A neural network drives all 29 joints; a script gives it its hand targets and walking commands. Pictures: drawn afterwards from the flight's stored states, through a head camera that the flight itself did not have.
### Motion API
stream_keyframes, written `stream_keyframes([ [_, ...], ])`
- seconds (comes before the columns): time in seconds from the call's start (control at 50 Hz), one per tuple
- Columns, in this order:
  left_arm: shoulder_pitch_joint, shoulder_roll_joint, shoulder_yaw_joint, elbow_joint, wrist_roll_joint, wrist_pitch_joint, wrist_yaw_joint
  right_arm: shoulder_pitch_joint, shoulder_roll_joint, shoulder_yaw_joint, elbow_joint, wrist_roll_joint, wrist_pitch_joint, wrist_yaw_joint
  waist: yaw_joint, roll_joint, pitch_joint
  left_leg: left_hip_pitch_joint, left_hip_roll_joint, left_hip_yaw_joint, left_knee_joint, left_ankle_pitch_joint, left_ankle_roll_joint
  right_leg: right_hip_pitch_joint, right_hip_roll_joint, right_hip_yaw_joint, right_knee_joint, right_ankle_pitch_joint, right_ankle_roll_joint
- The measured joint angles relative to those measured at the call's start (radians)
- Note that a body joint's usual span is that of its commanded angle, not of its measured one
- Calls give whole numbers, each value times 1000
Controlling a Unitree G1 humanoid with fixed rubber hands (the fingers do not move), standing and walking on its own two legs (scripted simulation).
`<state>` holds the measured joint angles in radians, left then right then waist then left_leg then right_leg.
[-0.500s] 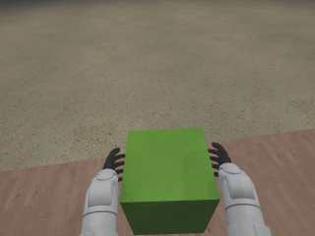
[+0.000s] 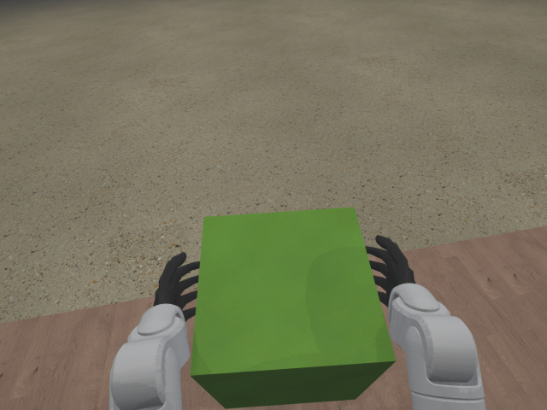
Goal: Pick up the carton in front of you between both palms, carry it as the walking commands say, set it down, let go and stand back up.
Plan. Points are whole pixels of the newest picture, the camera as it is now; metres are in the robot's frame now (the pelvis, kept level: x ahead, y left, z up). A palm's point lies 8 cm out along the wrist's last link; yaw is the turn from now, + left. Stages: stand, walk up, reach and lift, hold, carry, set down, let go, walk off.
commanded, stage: carry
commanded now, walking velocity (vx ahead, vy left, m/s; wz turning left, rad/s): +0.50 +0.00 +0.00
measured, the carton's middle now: (285, 315) +0.28 +0.01 +0.03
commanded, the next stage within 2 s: none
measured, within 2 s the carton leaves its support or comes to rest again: neither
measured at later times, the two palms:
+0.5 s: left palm (204, 191) +0.49 +0.14 +0.10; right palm (365, 176) +0.52 -0.16 +0.10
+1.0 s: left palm (215, 101) +0.90 +0.17 +0.09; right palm (326, 95) +0.90 -0.14 +0.10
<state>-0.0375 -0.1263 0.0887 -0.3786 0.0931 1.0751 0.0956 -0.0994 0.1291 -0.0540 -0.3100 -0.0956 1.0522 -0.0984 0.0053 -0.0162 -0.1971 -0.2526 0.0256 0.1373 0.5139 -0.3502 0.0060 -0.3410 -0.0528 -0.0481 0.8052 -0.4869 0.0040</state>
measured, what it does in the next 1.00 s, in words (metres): walks ahead: right foot, then left foot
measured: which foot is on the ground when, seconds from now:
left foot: down 0.00-0.18, up 0.20-0.60, down 0.62-1.00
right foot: up 0.00-0.14, down 0.16-0.66, up 0.68-1.00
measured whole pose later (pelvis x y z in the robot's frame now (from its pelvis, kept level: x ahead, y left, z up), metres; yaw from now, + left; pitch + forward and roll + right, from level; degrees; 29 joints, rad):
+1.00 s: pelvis +0.58 +0.02 +0.01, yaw +0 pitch +4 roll +0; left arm -0.34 -0.14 0.25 -0.10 0.06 0.95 0.20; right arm -0.36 0.16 -0.22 -0.07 -0.05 0.93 -0.18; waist -0.04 0.00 -0.05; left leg -0.14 0.00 0.20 0.39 -0.33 0.06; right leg -0.67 -0.09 -0.10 0.76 -0.12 -0.04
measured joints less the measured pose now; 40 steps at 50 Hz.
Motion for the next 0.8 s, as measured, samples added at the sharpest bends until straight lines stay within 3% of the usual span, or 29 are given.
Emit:
stream_keyframes([
  [0.06,55,-2,-18,-67,-39,48,15,78,-1,17,-88,24,46,-19,-12,43,7,71,29,-9,-75,-18,-17,-105,23,-58,58,-49,-10],
  [0.16,103,-7,-45,-163,-81,72,38,158,4,15,-236,74,86,-57,-37,71,52,184,69,-30,-85,-89,-52,-123,41,-144,-254,202,-20],
  [0.2,99,-8,-57,-153,-87,65,63,168,4,-2,-255,93,90,-73,-35,73,55,139,96,-35,109,-144,-51,-101,43,-175,-225,284,-64],
  [0.24,99,-7,-57,-123,-92,65,88,164,4,-15,-235,112,102,-88,-20,54,50,16,74,-70,396,-133,-31,-72,41,-183,-203,224,-92],
  [0.3,118,-10,-44,-120,-110,77,102,156,3,-14,-198,126,108,-91,9,26,44,-155,59,-57,595,-70,-4,15,44,-179,-294,209,-81],
  [0.42,132,-11,-44,-138,-115,74,90,162,4,-6,-173,105,69,-85,51,-2,36,-309,58,-18,324,89,-9,213,38,-152,-504,218,-62],
  [0.56,119,-8,-59,-147,-99,64,57,198,8,4,-231,76,61,-60,41,4,56,-323,39,50,55,247,21,409,22,-133,-547,96,-11],
  [0.62,81,-4,-49,-121,-88,60,56,149,2,-3,-195,75,60,-65,25,-6,74,-257,7,92,11,241,56,434,-7,-124,-397,-29,10],
  [0.66,34,2,-20,-64,-82,53,64,85,-3,-7,-108,72,44,-73,-4,-28,87,-260,-5,105,101,230,91,325,-44,-88,-84,-22,-6],
  [0.72,-38,-1,19,34,-73,39,75,8,-2,-37,5,75,27,-73,-32,-13,120,-216,-6,105,107,141,101,62,-8,9,386,28,-38],
  [0.76,-77,-2,34,88,-62,19,75,-22,1,-56,50,77,8,-65,-44,-6,136,-166,-11,102,54,140,93,-76,-7,15,472,88,-53],
  [0.8,-119,-6,53,140,-48,-10,75,-54,4,-74,89,73,-14,-64,-51,-1,146,-116,-15,96,2,134,92,-181,-16,8,441,144,-57],
])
